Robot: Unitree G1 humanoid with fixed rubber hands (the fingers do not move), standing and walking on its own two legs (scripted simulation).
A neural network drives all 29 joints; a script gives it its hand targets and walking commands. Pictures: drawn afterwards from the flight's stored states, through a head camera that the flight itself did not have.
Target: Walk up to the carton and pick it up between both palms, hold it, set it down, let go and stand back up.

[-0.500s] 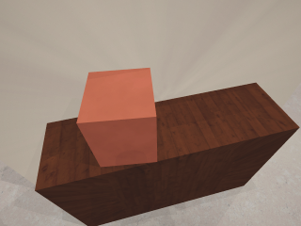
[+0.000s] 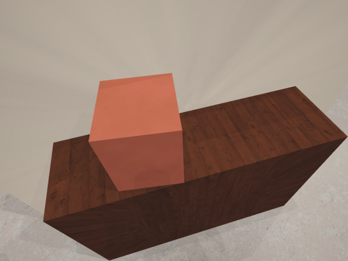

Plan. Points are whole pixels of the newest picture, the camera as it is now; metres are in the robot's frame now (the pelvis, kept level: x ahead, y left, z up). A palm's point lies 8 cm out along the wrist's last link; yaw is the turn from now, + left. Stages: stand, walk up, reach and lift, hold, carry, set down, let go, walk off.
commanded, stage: walk up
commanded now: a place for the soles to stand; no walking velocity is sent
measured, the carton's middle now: (144, 134) +0.46 +0.11 +0.00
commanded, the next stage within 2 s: none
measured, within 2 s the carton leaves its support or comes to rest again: neither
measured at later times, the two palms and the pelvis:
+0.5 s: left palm out of the picture +0.09 +0.35 -0.13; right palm out of the picture +0.06 -0.14 -0.14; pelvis +0.02 +0.11 -0.01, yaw -3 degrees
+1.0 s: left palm out of the picture +0.05 +0.37 -0.13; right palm out of the picture +0.04 -0.14 -0.12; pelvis +0.02 +0.12 +0.01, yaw +1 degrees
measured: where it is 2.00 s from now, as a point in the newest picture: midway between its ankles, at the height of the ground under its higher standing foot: outside the picture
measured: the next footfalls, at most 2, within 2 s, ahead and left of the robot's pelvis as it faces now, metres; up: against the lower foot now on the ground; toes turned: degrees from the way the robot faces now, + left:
left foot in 0.22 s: +0.09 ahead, +0.24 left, +0.00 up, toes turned +1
right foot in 0.44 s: +0.05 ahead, +0.00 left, +0.00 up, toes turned +5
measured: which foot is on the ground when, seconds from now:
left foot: up 0.00-0.20, down 0.22-1.00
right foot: down 0.00-0.22, up 0.24-0.42, down 0.44-1.00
